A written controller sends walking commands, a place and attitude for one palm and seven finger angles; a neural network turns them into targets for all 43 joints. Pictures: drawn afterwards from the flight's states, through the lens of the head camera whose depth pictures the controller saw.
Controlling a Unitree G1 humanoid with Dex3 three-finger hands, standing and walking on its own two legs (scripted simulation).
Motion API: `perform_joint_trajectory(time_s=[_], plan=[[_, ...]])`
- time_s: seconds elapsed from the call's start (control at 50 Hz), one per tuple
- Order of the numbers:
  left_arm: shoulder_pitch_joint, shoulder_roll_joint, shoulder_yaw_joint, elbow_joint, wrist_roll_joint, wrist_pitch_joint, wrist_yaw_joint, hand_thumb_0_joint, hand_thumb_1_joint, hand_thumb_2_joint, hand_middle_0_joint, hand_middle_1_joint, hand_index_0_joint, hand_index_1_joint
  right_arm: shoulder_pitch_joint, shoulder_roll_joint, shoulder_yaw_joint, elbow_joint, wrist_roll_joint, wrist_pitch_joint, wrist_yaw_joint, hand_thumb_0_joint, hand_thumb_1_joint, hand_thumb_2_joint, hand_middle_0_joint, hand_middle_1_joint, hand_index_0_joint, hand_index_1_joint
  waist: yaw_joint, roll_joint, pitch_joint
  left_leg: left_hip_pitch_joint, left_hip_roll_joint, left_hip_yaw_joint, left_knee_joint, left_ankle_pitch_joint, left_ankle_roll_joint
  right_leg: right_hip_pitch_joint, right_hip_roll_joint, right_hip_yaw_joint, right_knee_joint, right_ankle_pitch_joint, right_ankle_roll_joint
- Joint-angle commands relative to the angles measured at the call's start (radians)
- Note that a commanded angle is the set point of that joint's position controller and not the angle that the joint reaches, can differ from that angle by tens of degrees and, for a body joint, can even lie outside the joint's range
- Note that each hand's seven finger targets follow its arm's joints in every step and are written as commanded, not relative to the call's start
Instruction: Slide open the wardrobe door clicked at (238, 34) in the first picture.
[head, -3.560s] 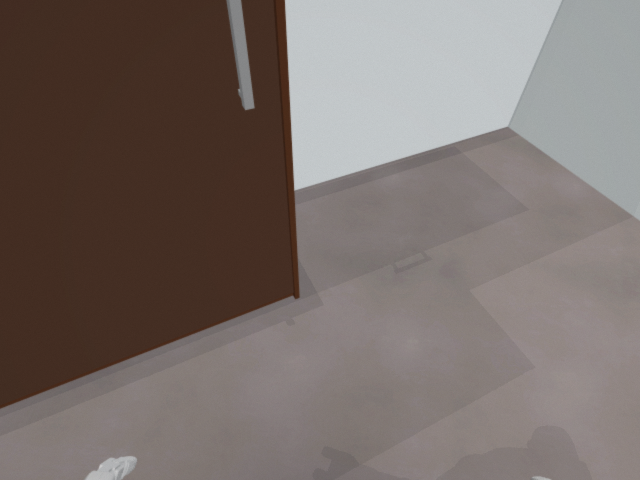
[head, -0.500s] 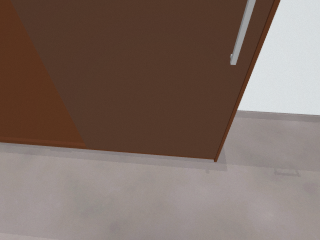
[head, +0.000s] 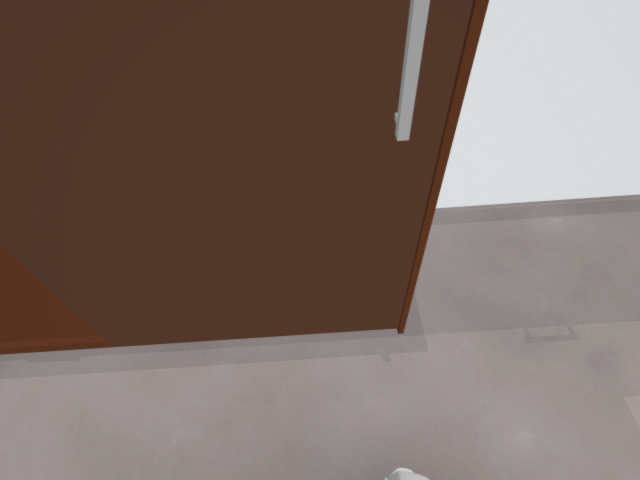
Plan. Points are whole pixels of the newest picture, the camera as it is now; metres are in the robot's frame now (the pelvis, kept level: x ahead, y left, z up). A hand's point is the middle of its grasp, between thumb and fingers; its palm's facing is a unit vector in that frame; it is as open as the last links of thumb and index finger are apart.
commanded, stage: take the last steps up to it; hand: right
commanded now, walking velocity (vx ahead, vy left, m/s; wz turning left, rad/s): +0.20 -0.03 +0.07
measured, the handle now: (409, 51) +0.63 -0.12 +0.22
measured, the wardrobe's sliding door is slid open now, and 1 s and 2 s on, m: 0.00 0.00 0.00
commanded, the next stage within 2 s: come to a stop and stand still in 0.12 s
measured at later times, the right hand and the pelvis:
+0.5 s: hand (459, 424) +0.23 -0.19 -0.16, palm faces -0.03 +0.98 -0.21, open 7.4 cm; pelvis +0.13 -0.02 +0.01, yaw +3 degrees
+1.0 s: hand out of the picture +0.12 -0.25 -0.16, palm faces +0.07 +0.98 -0.17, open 7.4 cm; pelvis +0.09 -0.06 +0.03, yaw +1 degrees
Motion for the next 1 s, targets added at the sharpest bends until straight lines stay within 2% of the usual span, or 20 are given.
perform_joint_trajectory(time_s=[0.0,0.06,0.12,0.2,0.24,0.38,0.42,0.44,0.46,0.48,0.5,0.52,0.6,0.72,0.8,0.82,0.84,0.86,0.9,0.98], plan=[[0.425,0.276,0.046,0.074,-0.003,-0.01,0.045,0.0,0.9,0.9,-0.2,-0.3,-0.2,-0.3,-0.013,-0.073,-0.013,-0.119,0.013,-0.012,-0.001,0.0,-0.9,-0.9,0.2,0.3,0.2,0.3,0.158,-0.421,-0.222,-0.57,-0.114,-0.072,0.754,-0.186,0.1,0.641,-0.347,0.509,-0.343,0.103,-0.141],[0.203,0.123,0.002,0.029,-0.006,-0.029,0.061,0.0,0.9,0.9,-0.2,-0.3,-0.2,-0.3,-0.111,-0.07,-0.017,-0.097,0.006,-0.013,0.009,0.0,-0.9,-0.9,0.2,0.3,0.2,0.3,0.095,-0.167,-0.04,-0.595,0.0,-0.126,0.835,0.061,0.102,0.388,-0.264,0.295,-0.343,0.25,-0.118],[0.152,0.07,-0.019,0.04,-0.012,-0.05,0.069,0.0,0.9,0.9,-0.2,-0.3,-0.2,-0.3,-0.039,-0.028,-0.01,-0.069,0.006,0.01,0.012,0.0,-0.9,-0.9,0.2,0.3,0.2,0.3,0.028,-0.128,-0.043,-0.485,0.003,-0.111,0.718,0.123,0.084,0.3,-0.204,0.114,-0.36,0.438,-0.104],[0.157,0.054,-0.018,0.048,-0.011,-0.041,0.07,0.0,0.9,0.9,-0.2,-0.3,-0.2,-0.3,-0.049,-0.01,-0.006,-0.08,0.0,0.038,0.007,0.0,-0.9,-0.9,0.2,0.3,0.2,0.3,0.016,-0.106,-0.019,-0.487,-0.01,-0.094,0.571,0.173,0.069,0.3,-0.189,0.086,-0.411,0.39,-0.135],[0.139,0.047,-0.027,0.055,-0.007,-0.037,0.076,0.0,0.9,0.9,-0.2,-0.3,-0.2,-0.3,-0.083,-0.003,0.001,-0.092,0.005,0.042,0.0,0.0,-0.9,-0.9,0.2,0.3,0.2,0.3,0.01,-0.071,-0.01,-0.433,-0.013,-0.103,0.421,0.2,0.065,0.295,-0.196,0.067,-0.374,0.578,-0.134],[0.151,0.077,-0.001,0.077,-0.009,0.02,0.09,0.0,0.9,0.9,-0.2,-0.3,-0.2,-0.3,-0.162,-0.057,-0.003,-0.146,0.001,0.068,-0.022,0.0,-0.9,-0.9,0.2,0.3,0.2,0.3,0.038,-0.142,0.038,-0.314,-0.069,-0.057,0.16,0.198,0.084,0.314,-0.204,0.092,-0.24,0.679,-0.114],[0.161,0.076,0.007,0.077,-0.01,0.031,0.089,0.0,0.9,0.9,-0.2,-0.3,-0.2,-0.3,-0.137,-0.086,-0.014,-0.154,-0.003,0.061,-0.022,0.0,-0.9,-0.9,0.2,0.3,0.2,0.3,0.021,-0.092,0.034,-0.257,-0.06,-0.071,0.051,0.351,0.094,0.307,-0.178,0.086,-0.143,0.628,-0.082],[0.173,0.065,0.012,0.074,-0.015,0.036,0.089,0.0,0.9,0.9,-0.2,-0.3,-0.2,-0.3,-0.114,-0.111,-0.022,-0.155,-0.006,0.054,-0.024,0.0,-0.9,-0.9,0.2,0.3,0.2,0.3,0.015,-0.025,-0.012,-0.181,-0.008,-0.121,0.014,0.685,0.111,0.271,-0.119,0.046,-0.054,0.499,-0.043],[0.194,0.036,0.014,0.066,-0.023,0.04,0.085,0.0,0.9,0.9,-0.2,-0.3,-0.2,-0.3,-0.093,-0.151,-0.027,-0.148,-0.008,0.047,-0.03,0.0,-0.9,-0.9,0.2,0.3,0.2,0.3,0.021,0.083,-0.078,-0.091,0.133,-0.25,0.049,1.05,0.183,0.179,-0.027,-0.011,0.075,0.221,0.001],[0.191,-0.002,0.011,0.053,-0.03,0.048,0.081,0.0,0.9,0.9,-0.2,-0.3,-0.2,-0.3,-0.067,-0.177,-0.03,-0.139,0.0,0.041,-0.032,0.0,-0.9,-0.9,0.2,0.3,0.2,0.3,0.013,0.141,-0.12,-0.018,0.27,-0.321,0.006,1.317,0.3,0.085,0.077,-0.021,0.234,-0.315,0.039],[0.15,-0.009,0.008,0.043,-0.035,0.063,0.085,0.0,0.9,0.9,-0.2,-0.3,-0.2,-0.3,-0.07,-0.183,-0.032,-0.144,0.006,0.038,-0.038,0.0,-0.9,-0.9,0.2,0.3,0.2,0.3,-0.008,0.181,-0.171,-0.018,0.299,-0.353,-0.035,1.299,0.365,0.076,0.082,0.067,0.389,-0.495,0.034],[0.131,-0.006,0.01,0.038,-0.031,0.071,0.085,0.0,0.9,0.9,-0.2,-0.3,-0.2,-0.3,-0.105,-0.16,-0.031,-0.157,0.005,0.041,-0.045,0.0,-0.9,-0.9,0.2,0.3,0.2,0.3,0.0,0.144,-0.171,-0.031,0.271,-0.33,-0.043,1.243,0.371,0.053,0.082,0.107,0.475,-0.472,0.034],[0.116,-0.003,0.016,0.036,-0.021,0.094,0.07,0.0,0.9,0.9,-0.2,-0.3,-0.2,-0.3,-0.212,-0.144,-0.032,-0.205,0.005,0.046,-0.05,0.0,-0.9,-0.9,0.2,0.3,0.2,0.3,0.036,0.041,-0.136,-0.135,0.196,-0.232,-0.085,0.922,0.302,0.008,0.072,0.137,0.57,-0.332,0.058],[0.097,-0.004,0.003,0.008,-0.019,0.078,0.053,0.0,0.9,0.9,-0.2,-0.3,-0.2,-0.3,-0.199,-0.175,-0.044,-0.204,-0.011,0.048,-0.043,0.0,-0.9,-0.9,0.2,0.3,0.2,0.3,0.009,0.139,-0.137,-0.14,0.176,-0.267,-0.127,0.594,0.293,0.103,0.064,0.091,0.194,-0.327,0.059],[0.219,0.005,-0.01,0.043,-0.022,0.049,0.054,0.0,0.9,0.9,-0.2,-0.3,-0.2,-0.3,-0.226,-0.158,-0.035,-0.191,0.005,0.058,-0.03,0.0,-0.9,-0.9,0.2,0.3,0.2,0.3,0.066,0.126,-0.149,-0.276,0.079,-0.223,-0.085,0.238,0.186,0.368,0.085,0.056,-0.221,-0.085,0.036],[0.222,0.052,-0.005,0.047,-0.018,0.038,0.055,0.0,0.9,0.9,-0.2,-0.3,-0.2,-0.3,-0.21,-0.11,-0.022,-0.19,0.014,0.061,-0.026,0.0,-0.9,-0.9,0.2,0.3,0.2,0.3,0.068,-0.044,-0.142,-0.363,0.01,-0.17,0.005,0.099,0.135,0.424,-0.012,0.172,-0.324,-0.117,0.018],[0.182,0.122,0.003,0.022,-0.006,0.032,0.059,0.0,0.9,0.9,-0.2,-0.3,-0.2,-0.3,-0.207,-0.049,-0.006,-0.205,0.022,0.065,-0.02,0.0,-0.9,-0.9,0.2,0.3,0.2,0.3,0.059,-0.292,-0.061,-0.44,-0.076,-0.086,0.111,0.019,0.072,0.308,-0.194,0.4,-0.438,-0.166,-0.042],[0.093,0.138,-0.004,-0.005,0.002,0.04,0.063,0.0,0.9,0.9,-0.2,-0.3,-0.2,-0.3,-0.241,-0.058,-0.005,-0.198,0.016,0.069,-0.019,0.0,-0.9,-0.9,0.2,0.3,0.2,0.3,0.051,-0.281,0.028,-0.402,-0.087,-0.112,0.189,-0.008,0.066,0.142,-0.261,0.465,-0.503,-0.256,-0.102],[0.024,0.113,-0.016,-0.011,0.006,0.033,0.077,0.0,0.9,0.9,-0.2,-0.3,-0.2,-0.3,-0.232,-0.078,-0.016,-0.164,0.003,0.081,-0.009,0.0,-0.9,-0.9,0.2,0.3,0.2,0.3,0.03,-0.237,0.119,-0.377,-0.083,-0.169,0.318,0.059,0.067,0.059,-0.203,0.398,-0.546,-0.316,-0.092],[0.079,0.105,-0.016,0.013,-0.002,0.021,0.091,0.0,0.9,0.9,-0.2,-0.3,-0.2,-0.3,-0.142,-0.074,-0.014,-0.113,0.002,0.072,0.01,0.0,-0.9,-0.9,0.2,0.3,0.2,0.3,0.03,-0.145,0.09,-0.482,-0.095,-0.158,0.404,0.121,0.052,0.272,-0.165,0.281,-0.481,-0.096,-0.091]])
